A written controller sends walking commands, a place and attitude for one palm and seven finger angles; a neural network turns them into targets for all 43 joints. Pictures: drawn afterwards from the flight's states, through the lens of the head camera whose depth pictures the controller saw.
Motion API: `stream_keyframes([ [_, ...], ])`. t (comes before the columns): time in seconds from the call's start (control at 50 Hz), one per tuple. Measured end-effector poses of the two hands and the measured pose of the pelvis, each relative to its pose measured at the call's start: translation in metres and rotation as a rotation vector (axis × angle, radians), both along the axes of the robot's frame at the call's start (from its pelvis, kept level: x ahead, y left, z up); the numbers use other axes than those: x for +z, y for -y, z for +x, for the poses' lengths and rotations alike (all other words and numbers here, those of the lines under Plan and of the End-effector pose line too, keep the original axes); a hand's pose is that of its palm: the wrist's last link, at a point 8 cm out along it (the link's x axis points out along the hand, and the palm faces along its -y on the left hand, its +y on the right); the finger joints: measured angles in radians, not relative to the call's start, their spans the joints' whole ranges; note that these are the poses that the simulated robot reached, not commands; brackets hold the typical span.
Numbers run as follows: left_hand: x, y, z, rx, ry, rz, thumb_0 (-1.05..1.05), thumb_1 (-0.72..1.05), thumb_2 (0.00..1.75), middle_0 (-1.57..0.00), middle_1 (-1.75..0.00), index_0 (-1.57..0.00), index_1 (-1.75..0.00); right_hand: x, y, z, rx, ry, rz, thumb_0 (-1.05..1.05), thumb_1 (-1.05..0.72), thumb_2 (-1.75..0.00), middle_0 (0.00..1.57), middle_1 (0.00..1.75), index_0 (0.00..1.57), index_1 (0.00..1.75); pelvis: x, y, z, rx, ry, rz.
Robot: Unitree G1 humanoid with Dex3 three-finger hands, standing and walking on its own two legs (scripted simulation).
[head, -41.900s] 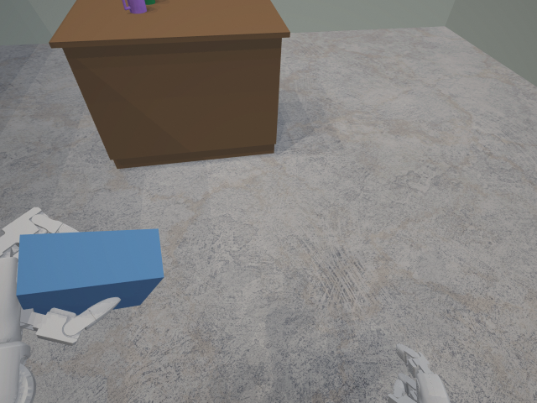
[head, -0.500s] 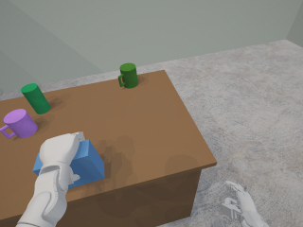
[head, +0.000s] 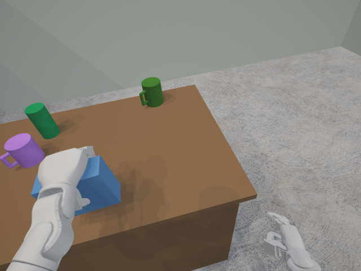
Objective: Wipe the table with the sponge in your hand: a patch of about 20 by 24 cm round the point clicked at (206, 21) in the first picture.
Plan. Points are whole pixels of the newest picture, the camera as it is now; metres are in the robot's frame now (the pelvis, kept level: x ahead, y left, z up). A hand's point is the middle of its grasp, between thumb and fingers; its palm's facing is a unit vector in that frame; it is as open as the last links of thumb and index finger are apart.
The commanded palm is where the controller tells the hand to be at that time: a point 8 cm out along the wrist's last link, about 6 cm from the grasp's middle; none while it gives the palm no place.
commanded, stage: lift the sponge slowly off the table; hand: left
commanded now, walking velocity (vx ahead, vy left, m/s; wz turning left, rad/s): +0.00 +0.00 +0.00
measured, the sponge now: (85, 192) +0.25 +0.27 +0.05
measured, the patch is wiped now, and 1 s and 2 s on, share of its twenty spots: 1.00 1.00 1.00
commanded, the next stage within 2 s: bring the sponge back beside the body in 0.56 s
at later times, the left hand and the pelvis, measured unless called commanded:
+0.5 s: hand (74, 169) +0.26 +0.27 +0.12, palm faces +0.07 -0.08 -0.99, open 9.5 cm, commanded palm +0.23 +0.27 +0.19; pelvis -0.01 +0.00 +0.00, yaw +1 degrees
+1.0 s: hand (69, 180) +0.24 +0.27 +0.12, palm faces +0.06 -0.09 -0.99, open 9.5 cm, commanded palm +0.20 +0.27 +0.19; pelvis +0.00 +0.00 +0.00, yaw +0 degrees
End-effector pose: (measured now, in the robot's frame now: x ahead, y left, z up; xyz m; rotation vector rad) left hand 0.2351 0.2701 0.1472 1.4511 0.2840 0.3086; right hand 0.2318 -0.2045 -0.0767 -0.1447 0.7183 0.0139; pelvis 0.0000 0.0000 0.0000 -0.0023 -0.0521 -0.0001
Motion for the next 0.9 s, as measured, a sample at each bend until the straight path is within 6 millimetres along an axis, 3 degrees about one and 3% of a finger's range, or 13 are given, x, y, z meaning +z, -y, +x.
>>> stream_keyframes([
  [0.2,0.006,-0.001,-0.009,-0.022,0.0,0.001,0.0,-0.47,1.1,-0.78,-1.39,-0.79,-1.39,0.003,-0.001,0.005,0.016,0.012,-0.027,0.01,-0.91,-0.9,0.2,0.3,0.2,0.3,0.0,-0.001,-0.002,0.011,0.009,-0.002],
  [0.52,0.032,0.002,0.006,-0.017,0.037,0.017,0.0,-0.47,1.1,-0.78,-1.39,-0.79,-1.39,0.004,-0.015,0.003,0.038,0.021,0.011,0.01,-0.91,-0.9,0.2,0.3,0.2,0.3,0.001,-0.002,-0.008,0.008,0.003,0.002],
  [0.74,0.022,0.004,0.006,-0.041,0.0,0.005,0.0,-0.47,1.1,-0.78,-1.39,-0.79,-1.39,0.001,-0.005,-0.002,0.025,0.004,-0.014,0.01,-0.91,-0.9,0.2,0.3,0.2,0.3,0.0,-0.001,-0.008,0.007,-0.002,0.001],
  [0.9,0.024,0.002,-0.007,-0.027,0.031,0.005,0.0,-0.47,1.1,-0.78,-1.39,-0.79,-1.39,-0.001,-0.002,-0.002,0.02,0.0,-0.009,0.01,-0.91,-0.9,0.2,0.3,0.2,0.3,0.0,-0.001,-0.005,0.002,0.0,0.001],
])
